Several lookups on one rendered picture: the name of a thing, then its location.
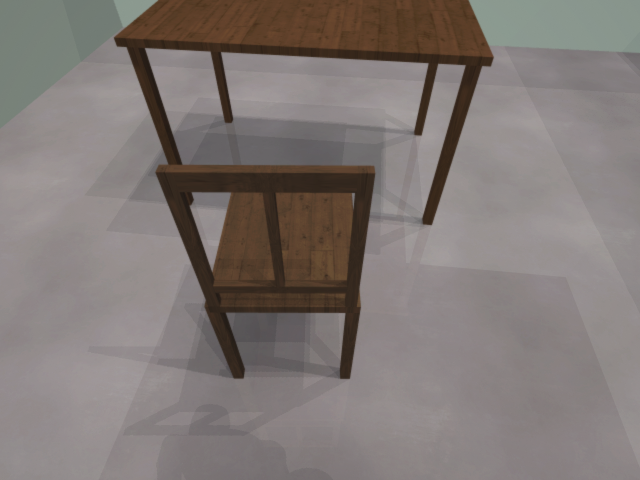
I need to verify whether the chair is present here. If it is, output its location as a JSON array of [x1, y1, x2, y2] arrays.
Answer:
[[155, 165, 375, 379]]

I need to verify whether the table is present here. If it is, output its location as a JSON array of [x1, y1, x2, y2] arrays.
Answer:
[[114, 0, 494, 225]]

